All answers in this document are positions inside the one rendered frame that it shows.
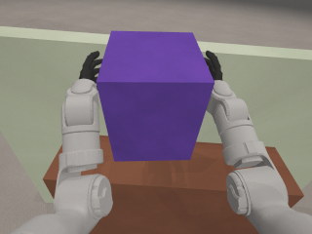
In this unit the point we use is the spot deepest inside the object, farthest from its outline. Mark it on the left robot forearm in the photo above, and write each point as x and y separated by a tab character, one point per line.
80	131

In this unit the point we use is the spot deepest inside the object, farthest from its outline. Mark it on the robot right hand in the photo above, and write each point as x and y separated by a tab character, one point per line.
213	66

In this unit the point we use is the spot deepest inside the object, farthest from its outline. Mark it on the right robot forearm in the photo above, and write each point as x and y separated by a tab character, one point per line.
241	147

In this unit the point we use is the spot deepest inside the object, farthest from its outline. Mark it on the carton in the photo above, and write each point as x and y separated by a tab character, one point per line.
154	89

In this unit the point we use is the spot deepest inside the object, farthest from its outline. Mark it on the robot right upper arm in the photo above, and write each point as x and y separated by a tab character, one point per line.
259	194

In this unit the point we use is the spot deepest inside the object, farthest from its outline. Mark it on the robot left upper arm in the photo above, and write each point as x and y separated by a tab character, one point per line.
80	202

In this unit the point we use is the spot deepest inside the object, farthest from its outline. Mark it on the pedestal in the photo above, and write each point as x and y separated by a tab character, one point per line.
173	196

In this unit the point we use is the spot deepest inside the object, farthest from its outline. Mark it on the robot left hand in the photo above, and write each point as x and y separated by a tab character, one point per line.
88	68

